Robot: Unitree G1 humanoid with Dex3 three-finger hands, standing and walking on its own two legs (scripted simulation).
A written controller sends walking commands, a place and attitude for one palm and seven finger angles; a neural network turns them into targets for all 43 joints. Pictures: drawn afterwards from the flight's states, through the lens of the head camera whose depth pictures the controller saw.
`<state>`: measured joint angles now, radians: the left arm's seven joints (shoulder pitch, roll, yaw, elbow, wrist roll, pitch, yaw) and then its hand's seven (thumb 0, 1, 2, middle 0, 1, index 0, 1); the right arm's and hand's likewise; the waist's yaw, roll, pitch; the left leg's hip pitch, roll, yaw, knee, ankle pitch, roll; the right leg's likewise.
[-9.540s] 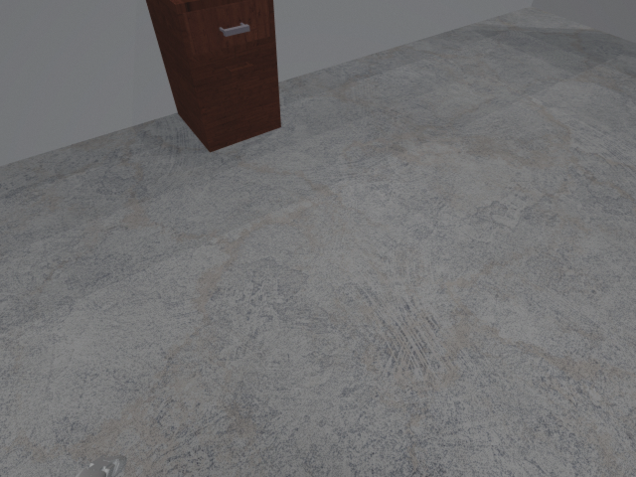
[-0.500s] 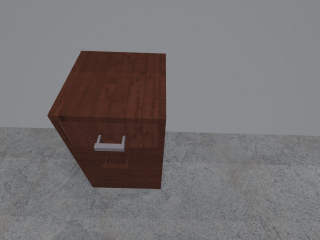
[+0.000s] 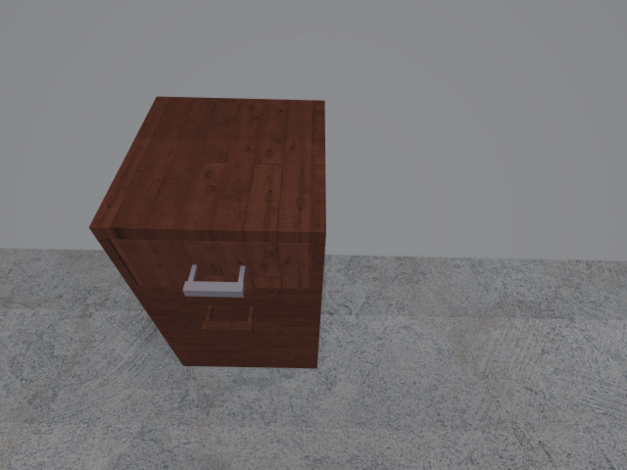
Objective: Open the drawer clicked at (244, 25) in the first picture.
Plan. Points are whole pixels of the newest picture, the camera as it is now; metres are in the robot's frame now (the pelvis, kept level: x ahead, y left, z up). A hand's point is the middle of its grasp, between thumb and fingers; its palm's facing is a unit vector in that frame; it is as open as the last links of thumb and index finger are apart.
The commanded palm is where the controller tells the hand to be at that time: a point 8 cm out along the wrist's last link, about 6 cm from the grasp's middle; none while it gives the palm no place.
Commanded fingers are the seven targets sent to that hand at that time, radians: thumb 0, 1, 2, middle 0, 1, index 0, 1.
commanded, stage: look again from close up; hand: left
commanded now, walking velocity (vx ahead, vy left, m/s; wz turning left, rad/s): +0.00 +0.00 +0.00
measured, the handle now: (216, 279) +0.48 +0.23 -0.19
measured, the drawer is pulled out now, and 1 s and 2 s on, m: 0.00 0.00 0.00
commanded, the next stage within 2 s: raise the hand with hooked fingers in 0.40 s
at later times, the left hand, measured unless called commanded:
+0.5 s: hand out of the picture -0.05 +0.18 -0.17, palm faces +0.02 -0.98 -0.19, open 7.4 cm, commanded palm +0.05 +0.23 -0.07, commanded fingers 0.00 0.88 0.89 -0.20 -0.31 -0.20 -0.31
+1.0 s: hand out of the picture +0.10 +0.20 -0.07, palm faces -0.08 -0.14 -0.99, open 9.0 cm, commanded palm +0.11 +0.23 +0.00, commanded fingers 0.00 0.29 0.64 -0.24 -0.69 -0.24 -0.69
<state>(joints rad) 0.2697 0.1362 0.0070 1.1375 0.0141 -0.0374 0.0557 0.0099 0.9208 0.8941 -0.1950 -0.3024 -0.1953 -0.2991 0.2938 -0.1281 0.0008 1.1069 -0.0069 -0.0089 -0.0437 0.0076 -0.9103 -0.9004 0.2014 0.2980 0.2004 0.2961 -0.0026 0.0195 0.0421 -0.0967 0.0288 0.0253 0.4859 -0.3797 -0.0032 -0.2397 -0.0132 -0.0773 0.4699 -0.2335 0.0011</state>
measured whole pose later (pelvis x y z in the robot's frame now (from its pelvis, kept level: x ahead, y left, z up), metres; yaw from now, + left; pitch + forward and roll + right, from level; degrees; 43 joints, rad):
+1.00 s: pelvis -0.06 -0.01 -0.03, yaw +1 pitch +8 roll +3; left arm 0.43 0.27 -0.11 0.12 1.18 -0.10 0.50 0.00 0.51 0.73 -0.23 -0.55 -0.24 -0.55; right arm 0.03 -0.29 -0.08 0.46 -0.07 0.06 0.03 0.01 -0.91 -0.90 0.20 0.30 0.20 0.30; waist 0.10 -0.03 -0.08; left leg -0.46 -0.03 0.04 0.74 -0.41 0.00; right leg -0.63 0.03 0.09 0.78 -0.28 -0.02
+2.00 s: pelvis -0.02 +0.00 +0.00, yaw +3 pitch +3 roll +0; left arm -0.06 0.46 -0.07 0.11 0.97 -0.02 0.10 0.00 -0.48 0.30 -0.31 -1.20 -0.31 -1.19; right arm 0.12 -0.22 0.00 0.58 0.00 0.09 0.00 0.01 -0.90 -0.90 0.20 0.30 0.20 0.30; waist 0.08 0.07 -0.03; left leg -0.18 -0.03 -0.02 0.46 -0.33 0.02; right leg -0.33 0.01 0.03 0.49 -0.21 0.00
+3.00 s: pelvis -0.03 +0.00 -0.01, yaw +3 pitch +10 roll +0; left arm -0.32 0.43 -0.07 0.53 1.05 -0.10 0.24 0.00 -0.49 0.30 -0.31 -1.20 -0.31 -1.20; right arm 0.21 -0.24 -0.05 0.62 -0.01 0.09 0.00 0.01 -0.90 -0.90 0.20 0.30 0.20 0.30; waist 0.01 0.04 -0.08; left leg -0.41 -0.03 -0.01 0.60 -0.37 0.01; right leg -0.55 0.01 0.03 0.61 -0.24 -0.01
